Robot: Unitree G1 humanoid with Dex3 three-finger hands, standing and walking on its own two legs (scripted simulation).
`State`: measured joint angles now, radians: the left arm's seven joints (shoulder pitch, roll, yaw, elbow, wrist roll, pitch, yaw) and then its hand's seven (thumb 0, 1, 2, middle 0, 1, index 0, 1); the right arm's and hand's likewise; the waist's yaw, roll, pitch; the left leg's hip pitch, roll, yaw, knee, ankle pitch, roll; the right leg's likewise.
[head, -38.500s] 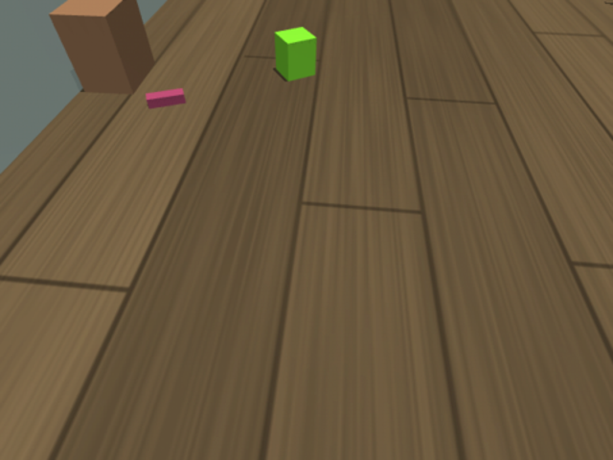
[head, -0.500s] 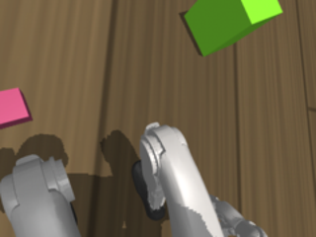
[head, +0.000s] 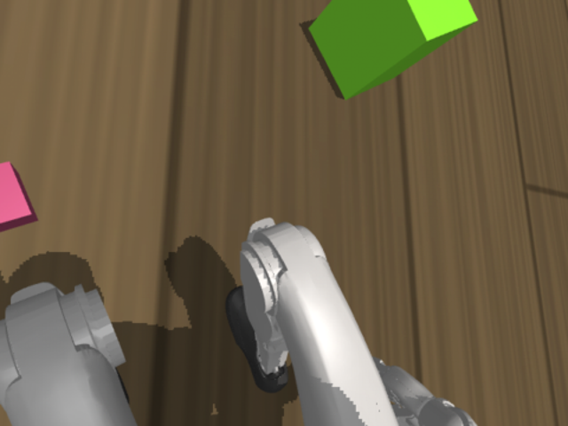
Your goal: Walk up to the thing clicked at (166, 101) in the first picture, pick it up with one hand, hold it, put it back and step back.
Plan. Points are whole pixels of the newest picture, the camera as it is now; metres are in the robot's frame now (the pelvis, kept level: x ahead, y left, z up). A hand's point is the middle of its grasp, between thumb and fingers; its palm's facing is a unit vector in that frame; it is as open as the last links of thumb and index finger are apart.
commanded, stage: open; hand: left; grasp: from above
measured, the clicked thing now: out of the picture +0.42 +0.32 -0.27
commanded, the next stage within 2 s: withdraw in 0.64 s
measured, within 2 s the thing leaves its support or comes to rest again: neither
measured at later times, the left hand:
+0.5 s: hand out of the picture +0.42 +0.32 -0.24, palm faces -0.46 -0.17 -0.87, open 13.7 cm
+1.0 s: hand out of the picture +0.44 +0.32 -0.22, palm faces -0.33 -0.16 -0.93, open 14.0 cm
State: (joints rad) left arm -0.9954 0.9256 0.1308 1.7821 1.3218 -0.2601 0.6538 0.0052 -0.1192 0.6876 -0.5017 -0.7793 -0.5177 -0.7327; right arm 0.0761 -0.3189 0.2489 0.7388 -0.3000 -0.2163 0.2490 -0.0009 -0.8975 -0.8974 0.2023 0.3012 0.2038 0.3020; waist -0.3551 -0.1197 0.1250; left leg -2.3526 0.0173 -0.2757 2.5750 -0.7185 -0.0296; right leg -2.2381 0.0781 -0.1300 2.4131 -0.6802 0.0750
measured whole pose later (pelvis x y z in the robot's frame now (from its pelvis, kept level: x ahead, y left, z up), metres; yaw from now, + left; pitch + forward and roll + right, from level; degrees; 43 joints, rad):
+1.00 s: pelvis +0.00 +0.00 +0.01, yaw +0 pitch +29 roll -13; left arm -0.94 0.86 0.16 1.58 1.27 -0.19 0.65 0.00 -0.50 0.97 -0.08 -1.02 -0.10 -1.01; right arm 0.10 -0.32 0.21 0.73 -0.27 -0.25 0.30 0.00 -0.90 -0.90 0.20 0.30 0.20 0.30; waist -0.32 -0.10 0.09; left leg -2.36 0.02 -0.28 2.56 -0.72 -0.03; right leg -2.25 0.07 -0.13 2.39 -0.68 0.07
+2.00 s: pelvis +0.00 -0.01 +0.03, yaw +5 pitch +34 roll -9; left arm -0.91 0.70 0.12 1.34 1.14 -0.15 0.43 0.00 -0.16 0.92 -0.22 -0.72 -0.21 -0.73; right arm 0.21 -0.23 0.08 0.74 -0.15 -0.07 0.15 0.00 -0.89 -0.89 0.20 0.30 0.20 0.30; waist -0.24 0.00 -0.07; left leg -2.36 0.00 -0.16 2.40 -0.65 -0.02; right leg -2.26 0.03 -0.06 2.32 -0.67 0.06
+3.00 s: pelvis +0.06 +0.01 +0.39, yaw +14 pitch +16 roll -4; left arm 0.35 0.23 0.06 -0.01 -0.07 0.43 0.08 0.01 0.90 0.90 -0.20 -0.30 -0.20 -0.30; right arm 0.27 -0.19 0.06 0.53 0.03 -0.15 -0.17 0.01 -0.90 -0.90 0.20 0.30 0.21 0.30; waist -0.08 0.04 -0.18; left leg -0.95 0.04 -0.08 1.19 -0.52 -0.02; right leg -0.87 0.00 -0.05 1.11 -0.52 0.02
